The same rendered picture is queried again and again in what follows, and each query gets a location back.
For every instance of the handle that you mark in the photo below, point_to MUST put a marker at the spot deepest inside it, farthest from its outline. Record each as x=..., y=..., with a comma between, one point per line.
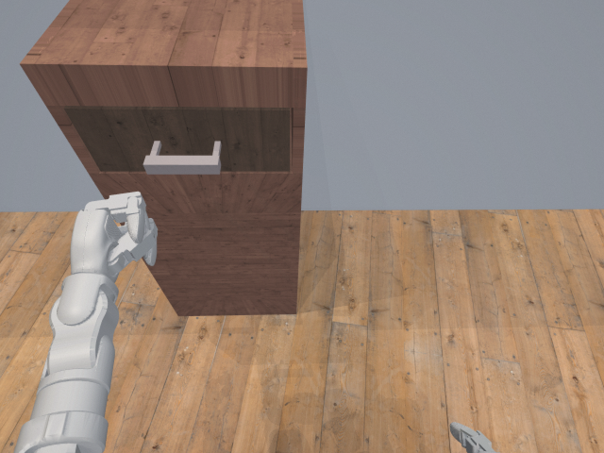
x=182, y=165

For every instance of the robot right hand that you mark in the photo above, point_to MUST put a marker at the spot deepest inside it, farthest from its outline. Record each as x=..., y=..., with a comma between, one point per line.
x=474, y=442

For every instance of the drawer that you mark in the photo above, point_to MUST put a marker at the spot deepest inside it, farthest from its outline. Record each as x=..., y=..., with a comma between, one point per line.
x=119, y=138

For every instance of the robot left forearm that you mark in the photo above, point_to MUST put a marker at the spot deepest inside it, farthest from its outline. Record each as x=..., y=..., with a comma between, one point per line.
x=69, y=411

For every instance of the cabinet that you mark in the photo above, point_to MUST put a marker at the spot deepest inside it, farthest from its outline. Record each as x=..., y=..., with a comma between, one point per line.
x=227, y=244

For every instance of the robot left hand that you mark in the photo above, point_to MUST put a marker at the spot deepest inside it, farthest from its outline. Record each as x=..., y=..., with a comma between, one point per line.
x=95, y=235

